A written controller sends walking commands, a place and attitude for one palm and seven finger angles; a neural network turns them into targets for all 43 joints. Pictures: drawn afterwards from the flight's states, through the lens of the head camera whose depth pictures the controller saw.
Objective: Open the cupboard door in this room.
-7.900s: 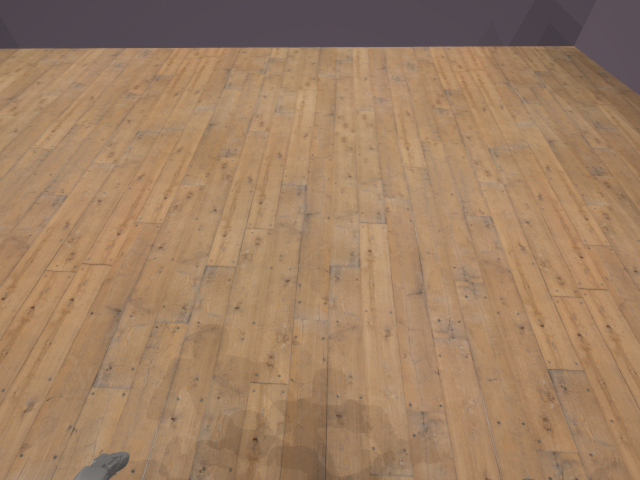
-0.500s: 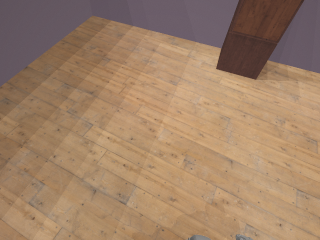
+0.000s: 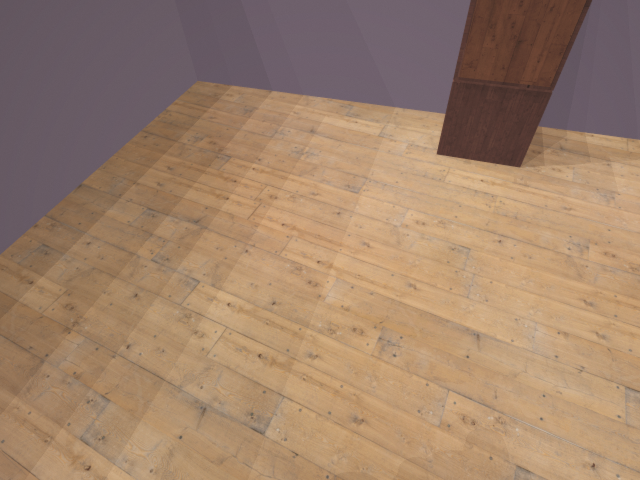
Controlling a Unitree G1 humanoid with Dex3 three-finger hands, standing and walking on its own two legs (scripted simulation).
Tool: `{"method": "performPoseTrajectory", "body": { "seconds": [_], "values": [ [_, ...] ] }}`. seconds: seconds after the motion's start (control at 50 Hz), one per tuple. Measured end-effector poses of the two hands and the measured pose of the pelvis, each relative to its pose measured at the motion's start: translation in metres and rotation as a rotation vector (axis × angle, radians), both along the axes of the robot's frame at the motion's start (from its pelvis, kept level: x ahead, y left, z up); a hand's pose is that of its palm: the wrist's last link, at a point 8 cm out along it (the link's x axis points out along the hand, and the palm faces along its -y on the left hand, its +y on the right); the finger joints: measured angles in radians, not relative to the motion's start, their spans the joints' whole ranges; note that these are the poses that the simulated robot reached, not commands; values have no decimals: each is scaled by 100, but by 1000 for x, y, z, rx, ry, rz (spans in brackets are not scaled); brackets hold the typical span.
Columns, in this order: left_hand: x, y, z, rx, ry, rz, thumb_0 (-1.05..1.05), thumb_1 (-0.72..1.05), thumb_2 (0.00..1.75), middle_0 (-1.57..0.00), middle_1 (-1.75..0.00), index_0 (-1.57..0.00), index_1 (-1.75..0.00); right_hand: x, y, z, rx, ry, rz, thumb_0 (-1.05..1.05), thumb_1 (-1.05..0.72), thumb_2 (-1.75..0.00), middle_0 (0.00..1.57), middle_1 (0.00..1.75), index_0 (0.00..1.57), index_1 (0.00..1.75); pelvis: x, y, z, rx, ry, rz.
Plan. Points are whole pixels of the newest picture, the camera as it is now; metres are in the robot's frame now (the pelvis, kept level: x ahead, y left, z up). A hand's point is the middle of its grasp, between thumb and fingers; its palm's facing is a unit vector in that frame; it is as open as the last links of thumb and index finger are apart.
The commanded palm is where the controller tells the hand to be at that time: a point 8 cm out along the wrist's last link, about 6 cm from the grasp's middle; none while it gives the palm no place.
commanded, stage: stand and wait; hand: left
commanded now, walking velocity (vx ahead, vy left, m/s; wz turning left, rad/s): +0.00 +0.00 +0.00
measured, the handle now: out of the picture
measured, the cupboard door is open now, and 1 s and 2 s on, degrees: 0 0 0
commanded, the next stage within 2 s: turn or walk to find it in 0.02 s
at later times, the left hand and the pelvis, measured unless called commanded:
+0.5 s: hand out of the picture -0.05 +0.20 -0.18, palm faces +0.08 -0.98 -0.16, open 7.4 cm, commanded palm none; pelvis -0.01 +0.04 +0.00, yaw +1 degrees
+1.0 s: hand out of the picture +0.00 +0.20 -0.18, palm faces +0.11 -0.98 -0.19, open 7.3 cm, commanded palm none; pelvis +0.00 +0.03 +0.00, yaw +4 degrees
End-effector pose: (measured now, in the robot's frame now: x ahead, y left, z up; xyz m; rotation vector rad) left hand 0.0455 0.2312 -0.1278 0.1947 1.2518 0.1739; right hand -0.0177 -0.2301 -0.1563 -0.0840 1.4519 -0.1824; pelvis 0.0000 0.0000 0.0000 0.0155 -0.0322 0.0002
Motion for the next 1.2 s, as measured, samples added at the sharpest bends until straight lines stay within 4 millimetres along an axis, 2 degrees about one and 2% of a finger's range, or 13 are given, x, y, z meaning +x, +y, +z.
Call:
{"method": "performPoseTrajectory", "body": {
  "seconds": [0.1,0.2,0.32,0.5,0.68,0.82,0.98,1.2],
  "values": [
    [-29,3,-14,-36,61,39,0,92,90,-21,-30,-21,-29,-5,4,4,-27,12,21,1,-91,-90,20,30,20,30,-5,6,-3,-28,5,13],
    [-54,10,-28,-78,111,91,0,91,90,-20,-30,-20,-29,-3,19,12,-47,-5,50,1,-91,-90,20,30,20,30,-9,17,-4,-25,-1,25],
    [-77,13,-26,-94,149,106,0,91,90,-20,-29,-20,-29,13,38,15,-35,-53,86,1,-92,-90,20,30,20,30,-12,26,0,-21,-4,29],
    [-103,16,-20,-90,222,101,0,91,90,-20,-29,-20,-29,15,44,13,-27,-74,79,2,-94,-90,20,30,20,30,-14,36,2,-17,4,22],
    [-94,25,-21,-59,187,139,0,91,90,-20,-29,-20,-29,9,45,7,-5,-15,107,1,-92,-90,20,30,20,30,-18,34,-3,-17,31,64],
    [-76,29,-21,-43,141,136,0,91,90,-20,-29,-20,-29,23,40,5,-13,-40,124,1,-92,-90,20,30,20,30,-14,31,-5,-18,38,76],
    [-54,22,-21,-59,98,115,0,91,90,-20,-29,-20,-29,38,35,10,-31,-83,127,1,-93,-90,20,30,20,30,-5,29,-3,-18,25,68],
    [-55,14,-17,-64,118,105,0,91,90,-20,-29,-20,-29,37,31,12,-23,-73,121,1,-92,-90,20,30,20,30,1,23,1,-16,11,61]
  ]
}}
